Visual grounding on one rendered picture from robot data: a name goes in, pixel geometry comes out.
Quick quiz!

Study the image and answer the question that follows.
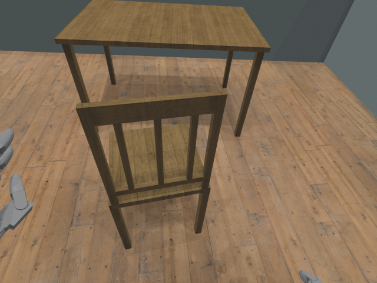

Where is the robot right hand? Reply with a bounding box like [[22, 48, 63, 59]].
[[299, 270, 323, 283]]

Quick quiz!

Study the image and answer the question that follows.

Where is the table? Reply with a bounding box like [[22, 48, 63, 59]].
[[54, 0, 271, 137]]

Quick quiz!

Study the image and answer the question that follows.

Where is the robot left hand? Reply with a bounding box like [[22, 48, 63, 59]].
[[0, 129, 33, 238]]

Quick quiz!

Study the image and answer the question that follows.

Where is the chair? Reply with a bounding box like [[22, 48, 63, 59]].
[[76, 91, 227, 249]]

